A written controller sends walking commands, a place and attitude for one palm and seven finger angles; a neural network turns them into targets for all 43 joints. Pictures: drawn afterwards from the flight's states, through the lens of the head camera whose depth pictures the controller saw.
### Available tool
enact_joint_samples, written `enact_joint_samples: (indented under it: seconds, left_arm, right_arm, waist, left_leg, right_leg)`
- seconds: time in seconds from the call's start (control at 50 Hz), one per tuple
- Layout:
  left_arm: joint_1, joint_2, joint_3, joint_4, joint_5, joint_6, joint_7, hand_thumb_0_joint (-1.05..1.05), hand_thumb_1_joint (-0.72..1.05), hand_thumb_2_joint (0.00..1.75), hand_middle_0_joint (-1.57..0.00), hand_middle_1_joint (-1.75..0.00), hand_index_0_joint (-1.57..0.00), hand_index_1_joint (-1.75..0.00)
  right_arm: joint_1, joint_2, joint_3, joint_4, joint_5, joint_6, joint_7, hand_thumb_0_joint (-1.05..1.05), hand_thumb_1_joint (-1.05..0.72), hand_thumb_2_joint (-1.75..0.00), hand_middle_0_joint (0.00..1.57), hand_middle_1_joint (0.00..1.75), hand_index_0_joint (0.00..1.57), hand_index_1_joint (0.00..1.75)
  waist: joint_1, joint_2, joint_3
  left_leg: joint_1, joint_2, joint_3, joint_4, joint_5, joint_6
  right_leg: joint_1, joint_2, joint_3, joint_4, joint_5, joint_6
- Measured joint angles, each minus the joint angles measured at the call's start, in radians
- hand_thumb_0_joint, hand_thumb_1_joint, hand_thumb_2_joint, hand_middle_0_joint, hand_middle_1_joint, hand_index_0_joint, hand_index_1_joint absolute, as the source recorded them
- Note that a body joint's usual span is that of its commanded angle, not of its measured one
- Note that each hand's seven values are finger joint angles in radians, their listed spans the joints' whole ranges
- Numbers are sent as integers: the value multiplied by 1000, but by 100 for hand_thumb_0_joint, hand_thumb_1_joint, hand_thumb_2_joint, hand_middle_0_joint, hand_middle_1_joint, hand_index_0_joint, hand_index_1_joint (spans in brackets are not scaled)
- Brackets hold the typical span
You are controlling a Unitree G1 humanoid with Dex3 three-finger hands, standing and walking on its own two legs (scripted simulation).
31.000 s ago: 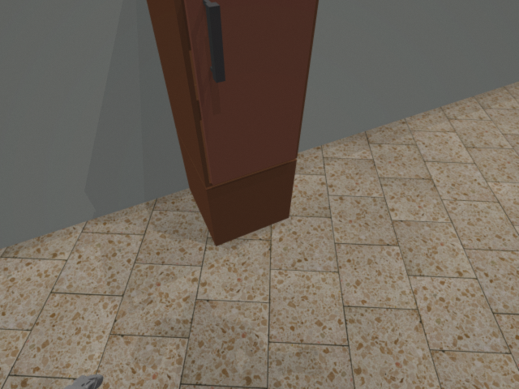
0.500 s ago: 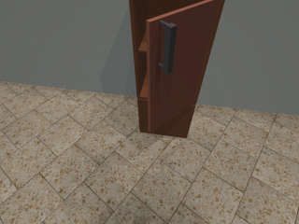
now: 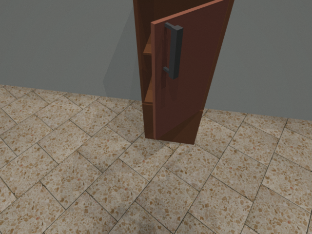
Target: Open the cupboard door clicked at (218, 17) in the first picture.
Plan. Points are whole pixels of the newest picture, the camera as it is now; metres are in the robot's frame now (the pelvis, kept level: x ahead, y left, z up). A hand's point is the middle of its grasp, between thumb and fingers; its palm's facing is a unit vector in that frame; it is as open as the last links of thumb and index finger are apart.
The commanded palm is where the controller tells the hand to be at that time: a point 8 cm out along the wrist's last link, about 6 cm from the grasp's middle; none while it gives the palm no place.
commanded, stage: walk to a spot facing it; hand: left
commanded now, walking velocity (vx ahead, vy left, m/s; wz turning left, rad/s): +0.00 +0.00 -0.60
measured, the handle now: (170, 52) +0.62 -0.01 +0.15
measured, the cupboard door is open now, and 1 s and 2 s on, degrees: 48 48 48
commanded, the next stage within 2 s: none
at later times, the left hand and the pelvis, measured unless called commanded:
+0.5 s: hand out of the picture +0.08 +0.16 -0.18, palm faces -0.18 -0.94 -0.28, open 7.4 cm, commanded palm none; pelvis -0.01 -0.03 -0.02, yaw -14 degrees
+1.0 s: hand (106, 221) +0.19 +0.17 -0.19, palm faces -0.44 -0.87 -0.23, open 7.4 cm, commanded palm none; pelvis +0.02 +0.01 -0.01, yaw -31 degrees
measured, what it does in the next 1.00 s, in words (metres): steps on the spot, turning right: left foot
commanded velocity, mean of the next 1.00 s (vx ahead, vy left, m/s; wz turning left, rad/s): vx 0.00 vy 0.00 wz -0.60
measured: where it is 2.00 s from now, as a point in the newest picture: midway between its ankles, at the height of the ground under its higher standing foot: outside the picture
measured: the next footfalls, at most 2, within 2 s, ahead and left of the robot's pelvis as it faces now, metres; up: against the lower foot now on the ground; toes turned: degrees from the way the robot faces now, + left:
left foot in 0.88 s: +0.11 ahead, +0.11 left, +0.00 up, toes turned -30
right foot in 1.22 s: -0.03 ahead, -0.14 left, +0.00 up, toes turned -44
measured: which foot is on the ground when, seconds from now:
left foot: down 0.00-0.40, up 0.42-0.86, down 0.88-1.00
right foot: down 0.00-0.88, up 0.90-1.00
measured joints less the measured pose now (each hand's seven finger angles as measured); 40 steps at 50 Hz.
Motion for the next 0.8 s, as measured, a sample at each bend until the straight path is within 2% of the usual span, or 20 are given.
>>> enact_joint_samples:
  seconds: [0.1, 0.26, 0.34, 0.38, 0.4, 0.42, 0.46, 0.5, 0.54, 0.68, 0.8]
  left_arm:
    - [13, -7, 10, -23, 1, 25, 6, 1, 91, 90, -20, -30, -20, -29]
    - [47, -40, 24, -87, 8, 67, -12, 1, 91, 90, -20, -30, -20, -29]
    - [45, -56, 36, -119, 10, 82, -23, 1, 91, 90, -20, -30, -20, -29]
    - [48, -68, 41, -135, 9, 79, -27, 1, 91, 90, -20, -30, -20, -29]
    - [56, -69, 42, -146, 10, 72, -29, 1, 91, 90, -20, -30, -20, -29]
    - [64, -67, 45, -154, 14, 61, -26, 1, 91, 90, -20, -30, -20, -29]
    - [64, -75, 45, -155, 14, 51, -17, 1, 91, 90, -20, -30, -20, -29]
    - [69, -84, 46, -156, 12, 49, -6, 1, 91, 90, -20, -30, -20, -29]
    - [78, -88, 47, -154, 11, 47, 3, 1, 91, 90, -20, -30, -20, -29]
    - [111, -89, 51, -149, 12, 46, 7, 1, 90, 90, -20, -30, -20, -30]
    - [114, -70, 62, -160, 18, 53, 4, 1, 90, 90, -21, -30, -20, -30]
  right_arm:
    - [-7, 9, -8, -30, -1, 13, -12, 0, -90, -90, 20, 30, 20, 30]
    - [25, 59, -22, -108, -3, 30, -16, 0, -90, -90, 20, 30, 20, 30]
    - [46, 69, -28, -127, -11, 29, -17, 0, -90, -90, 21, 30, 20, 30]
    - [56, 66, -31, -130, -13, 31, -18, 0, -90, -90, 21, 30, 20, 30]
    - [62, 65, -33, -133, -11, 35, -17, 0, -90, -90, 21, 30, 20, 30]
    - [63, 67, -36, -134, -6, 41, -15, 0, -90, -90, 21, 30, 20, 30]
    - [51, 61, -46, -131, 2, 59, -12, 0, -90, -90, 21, 30, 20, 30]
    - [31, 56, -53, -131, 4, 69, -10, 0, -90, -90, 21, 30, 20, 30]
    - [11, 56, -56, -141, 6, 68, -10, 0, -90, -90, 21, 30, 20, 30]
    - [-50, 63, -57, -187, 13, 59, -16, 0, -91, -90, 20, 30, 20, 30]
    - [-88, 77, -50, -221, 21, 45, -18, 0, -91, -90, 20, 30, 20, 30]
  waist:
    - [10, 2, -1]
    - [9, -20, 28]
    - [20, -20, 57]
    - [22, -1, 65]
    - [23, 4, 62]
    - [24, 2, 58]
    - [18, 14, 68]
    - [19, 16, 77]
    - [22, 7, 78]
    - [35, -23, 57]
    - [53, -47, 42]
  left_leg:
    - [-23, 18, 35, 50, -33, -4]
    - [-78, 42, 114, 156, -98, -2]
    - [-85, 58, 160, 192, -120, -4]
    - [-89, 80, 172, 220, -136, -16]
    - [-102, 91, 177, 249, -151, -25]
    - [-128, 97, 175, 304, -182, -32]
    - [-198, 85, 105, 490, -296, -40]
    - [-259, 62, 52, 651, -308, -47]
    - [-293, 50, 32, 724, -284, -56]
    - [-297, 34, -9, 656, -262, -72]
    - [-249, 14, -24, 491, -276, -62]
  right_leg:
    - [-34, 16, 34, 43, -14, -2]
    - [-142, 39, 108, 198, -69, -1]
    - [-222, 12, 56, 413, -222, 13]
    - [-211, -2, 24, 402, -218, 16]
    - [-188, -9, 21, 337, -148, 14]
    - [-183, -5, 27, 308, -133, -2]
    - [-190, 14, 27, 315, -143, -29]
    - [-180, 28, 41, 279, -127, -40]
    - [-168, 37, 68, 228, -93, -41]
    - [-143, 61, 167, 120, -22, -37]
    - [-148, 80, 240, 116, -14, -16]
